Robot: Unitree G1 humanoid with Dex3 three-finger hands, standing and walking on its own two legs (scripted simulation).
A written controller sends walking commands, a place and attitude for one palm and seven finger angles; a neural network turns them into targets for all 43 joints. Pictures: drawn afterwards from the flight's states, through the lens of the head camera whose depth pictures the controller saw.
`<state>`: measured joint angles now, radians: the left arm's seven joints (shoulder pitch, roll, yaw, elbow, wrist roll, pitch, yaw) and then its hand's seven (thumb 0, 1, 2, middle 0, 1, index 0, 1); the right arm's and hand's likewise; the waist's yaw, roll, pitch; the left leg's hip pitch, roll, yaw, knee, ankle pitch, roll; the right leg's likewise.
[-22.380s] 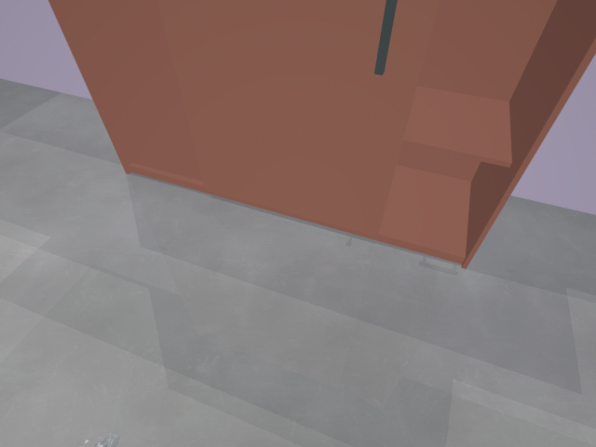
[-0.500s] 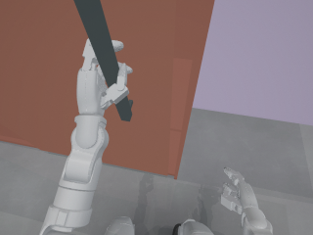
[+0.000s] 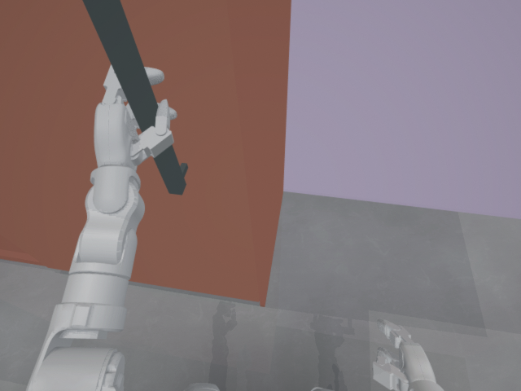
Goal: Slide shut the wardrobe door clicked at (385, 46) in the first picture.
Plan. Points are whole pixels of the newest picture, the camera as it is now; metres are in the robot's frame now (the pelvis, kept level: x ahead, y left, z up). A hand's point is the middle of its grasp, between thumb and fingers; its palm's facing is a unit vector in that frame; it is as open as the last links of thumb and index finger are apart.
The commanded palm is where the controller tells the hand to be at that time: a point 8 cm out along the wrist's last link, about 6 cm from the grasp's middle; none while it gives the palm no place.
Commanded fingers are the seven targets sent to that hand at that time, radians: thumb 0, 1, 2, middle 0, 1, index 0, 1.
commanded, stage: stop walking and hold the door there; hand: left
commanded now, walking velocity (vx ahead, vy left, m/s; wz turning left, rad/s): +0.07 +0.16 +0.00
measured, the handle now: (153, 106) +0.43 +0.22 +0.19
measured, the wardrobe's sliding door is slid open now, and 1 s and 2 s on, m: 0.00 0.00 0.00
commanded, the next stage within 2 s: none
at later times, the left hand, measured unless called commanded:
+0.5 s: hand (162, 131) +0.38 +0.19 +0.19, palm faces +0.33 -0.92 -0.21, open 6.2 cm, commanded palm +0.35 +0.23 +0.19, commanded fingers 0.00 0.90 0.90 -0.45 -1.40 -0.45 -1.40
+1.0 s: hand (158, 132) +0.38 +0.20 +0.19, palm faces +0.14 -0.98 -0.12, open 6.0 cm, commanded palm +0.35 +0.23 +0.19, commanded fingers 0.00 0.90 0.90 -0.45 -1.40 -0.45 -1.40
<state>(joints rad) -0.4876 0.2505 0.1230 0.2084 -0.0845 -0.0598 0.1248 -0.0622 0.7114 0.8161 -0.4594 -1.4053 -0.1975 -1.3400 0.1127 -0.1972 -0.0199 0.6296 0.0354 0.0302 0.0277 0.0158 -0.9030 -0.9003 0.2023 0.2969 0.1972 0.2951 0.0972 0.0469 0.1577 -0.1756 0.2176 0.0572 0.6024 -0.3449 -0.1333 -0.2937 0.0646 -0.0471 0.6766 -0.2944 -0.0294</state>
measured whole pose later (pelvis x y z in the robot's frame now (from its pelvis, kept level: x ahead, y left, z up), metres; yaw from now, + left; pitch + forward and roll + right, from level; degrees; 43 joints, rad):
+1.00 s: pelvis +0.01 +0.06 +0.02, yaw -8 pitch -1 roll +0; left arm -0.22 0.26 0.14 0.15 -0.07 -0.09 0.14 -0.07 0.70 0.76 -0.46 -1.41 -0.29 -1.39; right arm 0.20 -0.20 0.06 0.68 0.01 -0.04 -0.08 0.02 -0.90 -0.90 0.21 0.30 0.20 0.30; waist 0.01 0.00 -0.03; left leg -0.13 -0.11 0.12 0.31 -0.18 0.11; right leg -0.22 0.04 0.11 0.43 -0.19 -0.01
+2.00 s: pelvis +0.03 +0.01 +0.03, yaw -9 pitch -1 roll -1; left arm -0.11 0.30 0.23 0.06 -0.09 -0.04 0.18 -0.09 0.71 0.82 -0.46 -1.41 -0.22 -1.38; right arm 0.18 -0.25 0.03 0.65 0.03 -0.01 -0.08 0.02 -0.90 -0.90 0.20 0.30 0.20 0.30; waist 0.01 0.04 -0.03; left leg -0.13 -0.02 0.10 0.38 -0.24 0.06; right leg -0.16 0.07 0.01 0.36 -0.18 -0.05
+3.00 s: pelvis +0.01 +0.00 +0.01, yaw -6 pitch +1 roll +0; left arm -0.27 0.32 0.26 0.18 -0.10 -0.02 0.08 -0.01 -0.56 0.20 -0.36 -1.22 -0.25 -1.15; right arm 0.20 -0.24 0.04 0.66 0.03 -0.12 -0.09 0.02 -0.90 -0.90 0.21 0.30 0.20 0.30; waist 0.04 0.03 -0.04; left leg -0.30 -0.04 0.05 0.56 -0.29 0.05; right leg -0.31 0.05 -0.05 0.55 -0.27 -0.06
